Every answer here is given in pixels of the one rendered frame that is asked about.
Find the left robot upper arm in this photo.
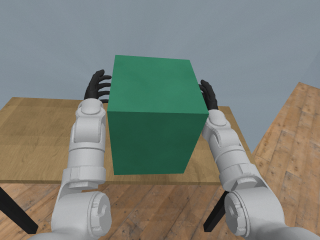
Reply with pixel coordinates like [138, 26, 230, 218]
[27, 191, 112, 240]

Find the robot left forearm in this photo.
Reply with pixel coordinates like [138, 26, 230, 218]
[51, 98, 106, 231]

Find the robot right forearm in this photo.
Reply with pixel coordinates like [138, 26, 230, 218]
[201, 109, 285, 221]

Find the robot left hand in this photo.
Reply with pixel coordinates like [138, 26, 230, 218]
[84, 69, 112, 103]

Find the table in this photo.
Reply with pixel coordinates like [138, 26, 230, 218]
[0, 97, 263, 234]

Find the carton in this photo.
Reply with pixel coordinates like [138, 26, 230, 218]
[107, 55, 209, 175]

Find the robot right hand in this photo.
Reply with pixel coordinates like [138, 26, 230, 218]
[198, 79, 219, 111]

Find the right robot upper arm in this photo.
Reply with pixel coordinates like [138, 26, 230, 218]
[224, 186, 320, 240]

